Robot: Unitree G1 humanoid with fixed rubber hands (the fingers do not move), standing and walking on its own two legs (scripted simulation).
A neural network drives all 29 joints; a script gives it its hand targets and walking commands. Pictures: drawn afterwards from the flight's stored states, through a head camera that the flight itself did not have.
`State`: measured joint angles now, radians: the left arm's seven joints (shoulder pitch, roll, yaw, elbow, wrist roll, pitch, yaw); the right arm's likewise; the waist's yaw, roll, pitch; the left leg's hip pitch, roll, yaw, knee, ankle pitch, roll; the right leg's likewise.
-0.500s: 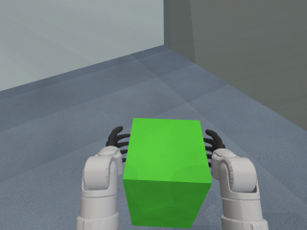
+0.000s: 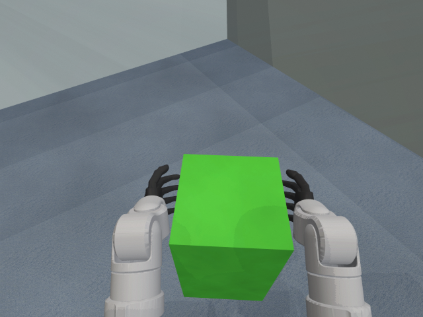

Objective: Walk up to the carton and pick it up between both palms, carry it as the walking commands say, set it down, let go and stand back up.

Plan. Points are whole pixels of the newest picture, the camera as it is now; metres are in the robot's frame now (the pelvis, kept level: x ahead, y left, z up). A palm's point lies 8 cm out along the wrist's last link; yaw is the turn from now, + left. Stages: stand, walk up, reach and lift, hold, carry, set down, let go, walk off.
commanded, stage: carry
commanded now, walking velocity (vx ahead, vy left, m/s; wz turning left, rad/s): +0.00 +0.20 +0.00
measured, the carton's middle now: (226, 234) +0.28 +0.01 +0.01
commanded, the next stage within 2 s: none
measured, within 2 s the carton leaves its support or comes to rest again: neither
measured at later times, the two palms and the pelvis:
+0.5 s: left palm (86, 219) +0.26 +0.25 +0.10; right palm (238, 222) +0.26 -0.01 +0.10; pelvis -0.03 +0.11 +0.01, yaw -1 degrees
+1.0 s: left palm (3, 245) +0.22 +0.38 +0.09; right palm (154, 249) +0.22 +0.12 +0.09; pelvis -0.07 +0.25 +0.00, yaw -2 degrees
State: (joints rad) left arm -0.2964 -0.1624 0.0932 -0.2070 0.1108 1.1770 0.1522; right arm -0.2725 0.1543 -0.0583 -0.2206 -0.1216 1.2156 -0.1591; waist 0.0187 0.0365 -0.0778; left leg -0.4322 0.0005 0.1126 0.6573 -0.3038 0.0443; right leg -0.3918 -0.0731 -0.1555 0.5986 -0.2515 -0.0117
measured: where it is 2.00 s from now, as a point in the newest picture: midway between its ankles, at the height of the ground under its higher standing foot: outside the picture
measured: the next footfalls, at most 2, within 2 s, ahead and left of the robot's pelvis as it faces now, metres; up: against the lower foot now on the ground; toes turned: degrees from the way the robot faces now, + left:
left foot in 0.22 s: +0.04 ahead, +0.18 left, +0.00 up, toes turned +5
right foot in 0.58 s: +0.00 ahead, +0.02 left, +0.00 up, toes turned -11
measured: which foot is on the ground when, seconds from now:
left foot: up 0.00-0.20, down 0.22-0.58, up 0.60-0.92, down 0.94-1.00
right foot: down 0.00-0.24, up 0.26-0.56, down 0.58-0.94, up 0.96-1.00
